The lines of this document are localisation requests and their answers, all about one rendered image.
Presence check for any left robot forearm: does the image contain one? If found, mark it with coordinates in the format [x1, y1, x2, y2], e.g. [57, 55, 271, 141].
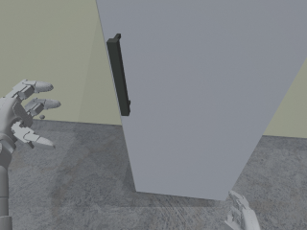
[0, 132, 16, 230]

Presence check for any right robot hand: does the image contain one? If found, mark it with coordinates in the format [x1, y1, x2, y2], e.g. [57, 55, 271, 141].
[224, 190, 262, 230]

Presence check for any handle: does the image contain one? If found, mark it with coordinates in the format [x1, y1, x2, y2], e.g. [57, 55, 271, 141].
[106, 34, 130, 117]

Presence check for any left robot hand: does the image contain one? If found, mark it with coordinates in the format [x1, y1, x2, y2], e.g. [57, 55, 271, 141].
[0, 79, 61, 150]

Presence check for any fridge door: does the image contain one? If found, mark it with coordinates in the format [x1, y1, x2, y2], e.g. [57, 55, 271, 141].
[96, 0, 307, 201]

